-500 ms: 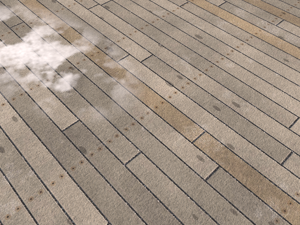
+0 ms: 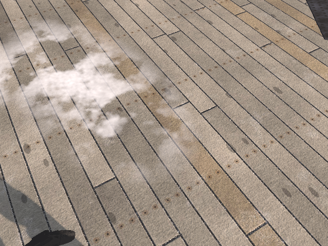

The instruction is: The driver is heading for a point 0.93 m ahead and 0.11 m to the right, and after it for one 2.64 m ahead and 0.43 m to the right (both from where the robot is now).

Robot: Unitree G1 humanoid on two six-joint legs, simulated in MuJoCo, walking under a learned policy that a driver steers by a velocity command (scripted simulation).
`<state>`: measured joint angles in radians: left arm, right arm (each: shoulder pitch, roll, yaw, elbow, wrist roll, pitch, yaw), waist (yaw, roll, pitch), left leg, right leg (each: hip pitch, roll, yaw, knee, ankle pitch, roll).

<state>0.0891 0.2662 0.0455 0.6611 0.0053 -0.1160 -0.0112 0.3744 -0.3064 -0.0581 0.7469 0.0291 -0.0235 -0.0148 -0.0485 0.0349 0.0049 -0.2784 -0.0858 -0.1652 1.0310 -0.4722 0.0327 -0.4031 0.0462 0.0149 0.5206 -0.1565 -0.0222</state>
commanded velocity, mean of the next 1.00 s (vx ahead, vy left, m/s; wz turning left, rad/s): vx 0.50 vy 0.00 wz -0.16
